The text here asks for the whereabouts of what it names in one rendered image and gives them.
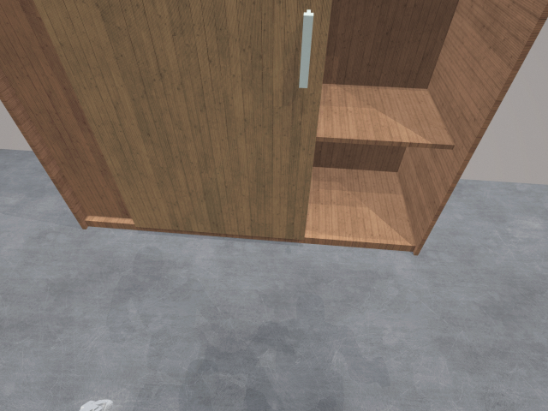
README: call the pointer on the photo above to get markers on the wardrobe door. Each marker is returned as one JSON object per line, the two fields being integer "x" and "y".
{"x": 30, "y": 62}
{"x": 196, "y": 106}

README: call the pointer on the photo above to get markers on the handle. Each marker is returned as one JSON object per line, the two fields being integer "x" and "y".
{"x": 306, "y": 48}

